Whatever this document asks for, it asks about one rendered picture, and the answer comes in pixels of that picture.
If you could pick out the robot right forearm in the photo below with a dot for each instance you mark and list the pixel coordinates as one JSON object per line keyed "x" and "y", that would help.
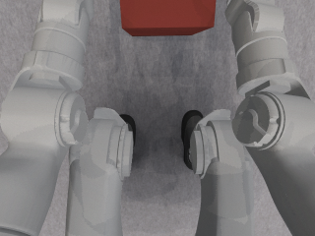
{"x": 257, "y": 33}

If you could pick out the left robot upper arm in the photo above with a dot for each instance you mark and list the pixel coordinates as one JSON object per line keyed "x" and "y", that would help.
{"x": 40, "y": 124}

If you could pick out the carton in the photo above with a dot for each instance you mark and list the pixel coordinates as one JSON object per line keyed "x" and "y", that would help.
{"x": 167, "y": 17}

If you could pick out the robot left forearm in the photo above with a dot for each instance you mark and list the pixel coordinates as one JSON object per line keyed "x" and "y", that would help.
{"x": 58, "y": 48}

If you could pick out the right robot upper arm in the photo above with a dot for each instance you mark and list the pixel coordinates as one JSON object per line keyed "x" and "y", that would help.
{"x": 278, "y": 131}

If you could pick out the robot left shin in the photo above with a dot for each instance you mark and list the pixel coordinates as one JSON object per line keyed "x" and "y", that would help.
{"x": 99, "y": 113}

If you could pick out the robot left thigh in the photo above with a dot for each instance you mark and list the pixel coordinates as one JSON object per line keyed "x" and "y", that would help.
{"x": 95, "y": 186}

